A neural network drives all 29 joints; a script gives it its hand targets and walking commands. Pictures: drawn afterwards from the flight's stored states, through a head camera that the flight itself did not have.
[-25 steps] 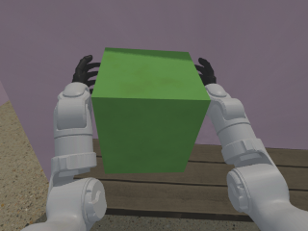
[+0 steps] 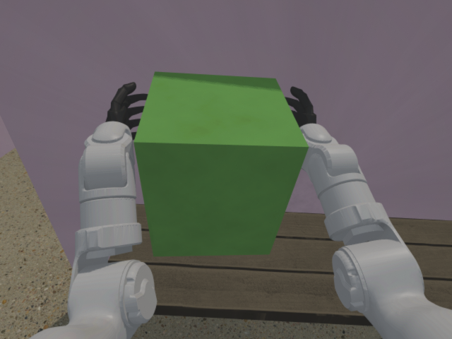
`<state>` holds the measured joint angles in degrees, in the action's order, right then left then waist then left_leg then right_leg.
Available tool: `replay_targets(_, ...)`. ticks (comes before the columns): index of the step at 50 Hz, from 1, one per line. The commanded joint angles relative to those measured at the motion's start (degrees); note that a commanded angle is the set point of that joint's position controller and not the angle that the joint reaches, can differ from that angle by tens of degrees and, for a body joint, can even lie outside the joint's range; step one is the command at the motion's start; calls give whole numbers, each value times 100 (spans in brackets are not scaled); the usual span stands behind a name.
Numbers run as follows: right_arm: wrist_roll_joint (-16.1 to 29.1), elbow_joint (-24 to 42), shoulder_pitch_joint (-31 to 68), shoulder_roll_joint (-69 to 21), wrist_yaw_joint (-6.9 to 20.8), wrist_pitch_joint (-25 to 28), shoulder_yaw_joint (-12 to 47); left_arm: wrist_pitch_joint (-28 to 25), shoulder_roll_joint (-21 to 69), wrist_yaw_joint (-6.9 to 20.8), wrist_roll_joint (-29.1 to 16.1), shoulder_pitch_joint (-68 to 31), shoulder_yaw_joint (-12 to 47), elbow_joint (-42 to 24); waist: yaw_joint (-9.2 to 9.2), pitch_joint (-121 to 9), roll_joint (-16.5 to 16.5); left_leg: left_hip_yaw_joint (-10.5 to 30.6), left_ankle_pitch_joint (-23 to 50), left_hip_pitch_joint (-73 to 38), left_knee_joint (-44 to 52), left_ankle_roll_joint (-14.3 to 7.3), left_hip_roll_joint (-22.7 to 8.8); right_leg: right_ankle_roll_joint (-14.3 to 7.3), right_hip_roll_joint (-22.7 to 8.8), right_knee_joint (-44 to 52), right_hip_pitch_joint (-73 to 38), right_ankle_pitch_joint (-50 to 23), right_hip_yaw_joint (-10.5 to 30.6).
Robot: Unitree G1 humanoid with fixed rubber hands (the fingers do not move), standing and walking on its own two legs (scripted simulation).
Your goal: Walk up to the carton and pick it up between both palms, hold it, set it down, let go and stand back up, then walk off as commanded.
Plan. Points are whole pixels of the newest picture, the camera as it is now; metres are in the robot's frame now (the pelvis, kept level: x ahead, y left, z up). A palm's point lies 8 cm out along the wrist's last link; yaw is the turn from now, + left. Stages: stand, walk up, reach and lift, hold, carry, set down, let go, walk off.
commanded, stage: hold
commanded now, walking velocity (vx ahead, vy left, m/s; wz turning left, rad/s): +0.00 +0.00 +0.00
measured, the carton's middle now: (214, 167) +0.36 +0.00 +0.20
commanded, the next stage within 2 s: none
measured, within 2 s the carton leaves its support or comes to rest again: neither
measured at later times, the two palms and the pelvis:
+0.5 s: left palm (121, 128) +0.37 +0.15 +0.27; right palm (303, 129) +0.37 -0.15 +0.26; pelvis +0.00 +0.00 +0.00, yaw +0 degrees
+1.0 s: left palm (120, 128) +0.37 +0.15 +0.27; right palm (303, 130) +0.37 -0.15 +0.26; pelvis +0.00 +0.00 +0.00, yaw +0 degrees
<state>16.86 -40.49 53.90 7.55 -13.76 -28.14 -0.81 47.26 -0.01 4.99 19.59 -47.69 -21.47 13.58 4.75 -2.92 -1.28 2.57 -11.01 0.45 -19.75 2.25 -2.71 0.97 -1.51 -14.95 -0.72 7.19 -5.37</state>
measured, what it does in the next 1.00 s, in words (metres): stands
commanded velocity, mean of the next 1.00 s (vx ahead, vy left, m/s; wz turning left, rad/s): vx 0.00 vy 0.00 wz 0.00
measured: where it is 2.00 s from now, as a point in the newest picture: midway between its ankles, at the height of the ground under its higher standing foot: outside the picture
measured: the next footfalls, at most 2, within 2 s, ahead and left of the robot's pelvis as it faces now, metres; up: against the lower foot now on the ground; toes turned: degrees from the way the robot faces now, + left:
none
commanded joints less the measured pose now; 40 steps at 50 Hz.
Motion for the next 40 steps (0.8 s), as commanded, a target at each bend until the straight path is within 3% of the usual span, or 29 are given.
replay_targets(1, 668, 1742, 4093, -3619, 572, 222, 1368, -315, 3066, 802, -945, -3399, 2437, -156, 87, -1614, 198, -382, 1230, 491, 326, 77, 672, 127, 607, -2, -1046, -673, 95)
replay_targets(6, 661, 1564, 4079, -3586, 604, 207, 1356, -332, 3073, 786, -916, -3521, 2408, -88, 44, -1448, 291, -360, 1038, 616, 374, 66, 620, 98, 618, -1, -960, -420, 100)
replay_targets(9, 627, 1542, 4112, -3591, 637, 228, 1309, -355, 3180, 758, -975, -3601, 2492, -166, 112, -1592, 342, -344, 1015, 615, 387, 103, 624, 83, 637, -14, -989, -395, 87)
replay_targets(10, 675, 1765, 4214, -3672, 624, 275, 1405, -394, 3160, 740, -1003, -3627, 2481, -224, 36, -1735, 252, -362, 1100, 577, 339, 83, 651, 98, 625, -20, -1024, -465, 97)
replay_targets(18, 641, 1517, 4162, -3576, 603, 193, 1330, -295, 2986, 814, -802, -3428, 2189, 115, -66, -1402, 177, -384, 927, 655, 407, 13, 650, 117, 594, 26, -920, -370, 148)
replay_targets(19, 596, 1345, 4041, -3537, 620, 160, 1270, -312, 3002, 811, -856, -3567, 2223, 43, 11, -1401, 217, -385, 910, 679, 438, 42, 648, 112, 615, 6, -949, -338, 141)
replay_targets(25, 747, 1813, 4213, -3679, 585, 247, 1451, -343, 3067, 784, -972, -3455, 2362, -115, -47, -1766, 165, -351, 1400, 465, 263, 92, 687, 142, 643, -36, -1040, -788, 143)
replay_targets(26, 786, 1679, 4029, -3675, 562, 201, 1438, -326, 3082, 769, -932, -3354, 2398, -176, 57, -1782, 284, -348, 1469, 406, 247, 124, 666, 116, 629, -39, -1110, -903, 131)
replay_targets(32, 755, 1734, 3800, -3508, 511, 148, 1421, -253, 3088, 803, -929, -3205, 2488, -335, 163, -1526, 310, -353, 1655, 368, 237, 167, 664, 127, 641, -39, -1051, -1080, 98)
replay_targets(34, 769, 1770, 3976, -3560, 522, 154, 1436, -252, 3064, 808, -869, -3329, 2392, -269, 52, -1439, 312, -362, 1433, 447, 282, 135, 664, 121, 629, -6, -959, -754, 108)
replay_targets(35, 744, 1915, 4022, -3570, 531, 165, 1438, -237, 3110, 813, -940, -3321, 2480, -301, 138, -1539, 308, -341, 1421, 437, 279, 139, 677, 114, 645, -8, -1039, -789, 114)
replay_targets(36, 773, 1966, 4023, -3665, 544, 155, 1509, -261, 3074, 802, -930, -3382, 2482, -363, 32, -1577, 256, -343, 1395, 472, 272, 110, 678, 140, 632, -29, -1044, -803, 129)
replay_targets(40, 770, 1804, 4024, -3592, 579, 131, 1475, -271, 3120, 748, -945, -3488, 2532, -423, 46, -1550, 375, -329, 1381, 487, 292, 147, 652, 94, 654, -26, -968, -633, 128)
